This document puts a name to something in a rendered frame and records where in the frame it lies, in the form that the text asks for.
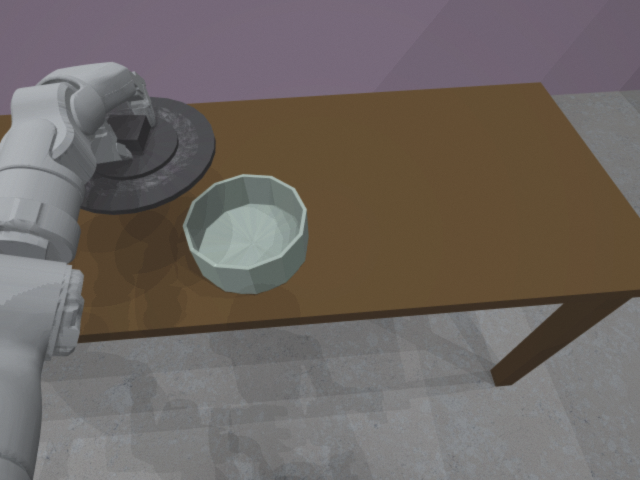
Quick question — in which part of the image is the pot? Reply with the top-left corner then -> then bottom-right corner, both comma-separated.
183,174 -> 309,294

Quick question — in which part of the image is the robot left upper arm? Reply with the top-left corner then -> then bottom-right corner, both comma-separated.
0,254 -> 84,480

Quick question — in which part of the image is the robot left forearm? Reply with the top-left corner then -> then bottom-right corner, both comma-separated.
0,74 -> 105,264

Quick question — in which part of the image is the knob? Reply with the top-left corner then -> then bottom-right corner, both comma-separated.
107,115 -> 151,151

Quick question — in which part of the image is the lid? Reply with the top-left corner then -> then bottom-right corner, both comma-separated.
80,97 -> 216,215

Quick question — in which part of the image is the table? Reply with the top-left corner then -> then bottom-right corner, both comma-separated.
0,82 -> 640,387

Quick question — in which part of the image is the left robot hand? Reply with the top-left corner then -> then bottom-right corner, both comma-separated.
42,62 -> 156,164

